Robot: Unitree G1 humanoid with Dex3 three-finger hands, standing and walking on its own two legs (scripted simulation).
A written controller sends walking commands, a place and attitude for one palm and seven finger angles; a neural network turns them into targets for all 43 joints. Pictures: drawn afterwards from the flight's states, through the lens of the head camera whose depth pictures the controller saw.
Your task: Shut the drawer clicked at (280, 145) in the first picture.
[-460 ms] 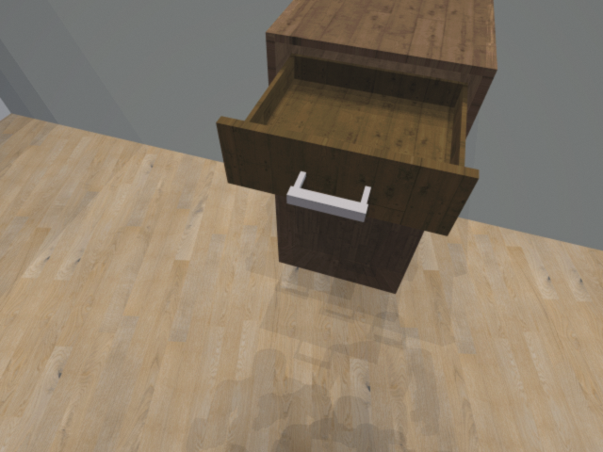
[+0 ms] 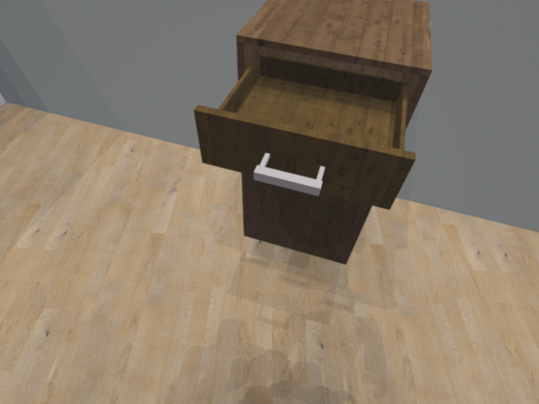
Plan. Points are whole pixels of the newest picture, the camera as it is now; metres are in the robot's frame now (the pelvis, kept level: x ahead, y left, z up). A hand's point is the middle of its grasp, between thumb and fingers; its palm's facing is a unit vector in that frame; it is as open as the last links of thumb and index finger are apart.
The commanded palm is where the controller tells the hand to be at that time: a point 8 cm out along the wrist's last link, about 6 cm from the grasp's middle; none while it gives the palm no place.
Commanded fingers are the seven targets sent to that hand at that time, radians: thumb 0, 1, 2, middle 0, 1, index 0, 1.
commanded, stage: stand and wait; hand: left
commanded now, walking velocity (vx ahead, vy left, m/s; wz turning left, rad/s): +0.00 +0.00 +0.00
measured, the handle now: (290, 172) +0.52 +0.00 +0.03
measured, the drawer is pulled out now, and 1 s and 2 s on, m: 0.30 0.30 0.30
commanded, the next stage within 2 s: look at it before walking up in 0.36 s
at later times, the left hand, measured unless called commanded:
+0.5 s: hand out of the picture +0.01 +0.18 -0.17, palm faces -0.01 -0.98 -0.21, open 7.3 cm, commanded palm none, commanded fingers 0.00 0.90 0.90 -0.20 -0.30 -0.20 -0.30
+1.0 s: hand out of the picture +0.01 +0.17 -0.17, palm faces +0.00 -0.98 -0.20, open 7.3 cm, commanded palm none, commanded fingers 0.00 0.90 0.90 -0.20 -0.30 -0.20 -0.30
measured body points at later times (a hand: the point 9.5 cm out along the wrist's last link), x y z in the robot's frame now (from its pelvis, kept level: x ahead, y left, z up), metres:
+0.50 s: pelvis -0.01 +0.00 +0.00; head +0.01 +0.01 +0.45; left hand +0.01 +0.23 -0.16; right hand +0.01 -0.23 -0.15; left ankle +0.01 +0.10 -0.74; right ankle +0.01 -0.14 -0.74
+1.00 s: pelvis +0.00 +0.00 +0.00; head +0.02 +0.00 +0.45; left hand +0.01 +0.22 -0.16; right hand +0.01 -0.23 -0.15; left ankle +0.01 +0.10 -0.74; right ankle +0.01 -0.14 -0.74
